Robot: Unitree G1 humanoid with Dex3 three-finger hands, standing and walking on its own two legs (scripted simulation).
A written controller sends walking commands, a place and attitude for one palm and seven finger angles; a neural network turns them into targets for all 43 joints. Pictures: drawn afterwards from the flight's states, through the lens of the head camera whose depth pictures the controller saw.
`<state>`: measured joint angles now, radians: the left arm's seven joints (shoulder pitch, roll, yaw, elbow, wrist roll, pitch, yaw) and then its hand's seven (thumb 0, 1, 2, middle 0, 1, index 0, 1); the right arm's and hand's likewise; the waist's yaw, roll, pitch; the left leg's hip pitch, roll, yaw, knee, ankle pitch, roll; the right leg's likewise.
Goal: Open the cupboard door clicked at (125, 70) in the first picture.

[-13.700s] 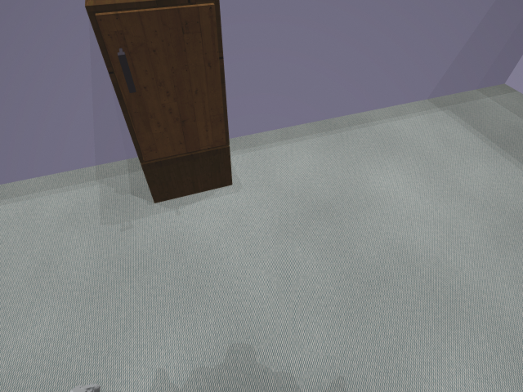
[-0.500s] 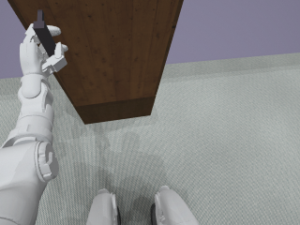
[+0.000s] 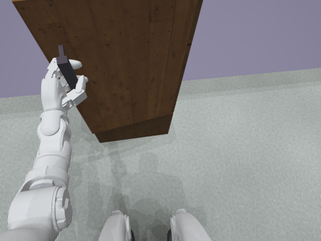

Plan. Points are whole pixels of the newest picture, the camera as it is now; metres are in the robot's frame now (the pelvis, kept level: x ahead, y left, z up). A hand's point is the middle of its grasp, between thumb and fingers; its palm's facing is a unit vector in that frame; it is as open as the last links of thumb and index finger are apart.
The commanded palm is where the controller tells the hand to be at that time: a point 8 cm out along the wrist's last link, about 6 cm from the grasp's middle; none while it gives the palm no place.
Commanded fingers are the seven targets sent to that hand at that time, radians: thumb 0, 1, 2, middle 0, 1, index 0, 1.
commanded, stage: pull the door open along its arc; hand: left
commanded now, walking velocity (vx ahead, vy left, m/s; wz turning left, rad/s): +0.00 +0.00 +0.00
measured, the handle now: (71, 73) +0.53 +0.20 +0.05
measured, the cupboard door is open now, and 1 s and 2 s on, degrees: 8 45 45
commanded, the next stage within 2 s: open thumb and fingers to let go in 0.58 s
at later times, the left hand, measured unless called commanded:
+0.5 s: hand (132, 143) +0.33 +0.04 +0.05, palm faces +0.36 -0.93 +0.00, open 6.5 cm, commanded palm +0.25 +0.10 +0.04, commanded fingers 0.00 0.90 0.90 -0.40 -1.35 -0.40 -1.35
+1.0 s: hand (141, 146) +0.33 +0.03 +0.04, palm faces +0.47 -0.88 -0.04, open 8.4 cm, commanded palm +0.28 +0.07 +0.04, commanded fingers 0.00 -0.29 0.39 -0.31 -1.22 -0.31 -1.22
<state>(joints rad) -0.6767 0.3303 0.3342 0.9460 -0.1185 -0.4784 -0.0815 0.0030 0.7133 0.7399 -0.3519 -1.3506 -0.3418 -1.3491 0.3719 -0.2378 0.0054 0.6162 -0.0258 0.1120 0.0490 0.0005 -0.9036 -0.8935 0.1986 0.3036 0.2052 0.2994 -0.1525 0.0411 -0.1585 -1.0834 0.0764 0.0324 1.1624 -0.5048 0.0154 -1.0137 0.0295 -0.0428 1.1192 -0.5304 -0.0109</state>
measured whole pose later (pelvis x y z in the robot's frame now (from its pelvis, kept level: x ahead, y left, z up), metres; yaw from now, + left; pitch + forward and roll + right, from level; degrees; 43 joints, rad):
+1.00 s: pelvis +0.00 -0.07 +0.01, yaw +6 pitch +17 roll +3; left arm -0.08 -0.13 -0.11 0.39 0.08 -0.38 0.60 0.00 0.30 0.64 -0.36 -1.28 -0.37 -1.29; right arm 0.19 -0.20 -0.03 0.64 -0.10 -0.03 0.01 0.01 -0.90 -0.89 0.20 0.30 0.20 0.30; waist -0.03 0.03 -0.18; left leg -0.92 0.02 -0.07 1.07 -0.46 -0.05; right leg -0.88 0.01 -0.11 1.15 -0.58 -0.11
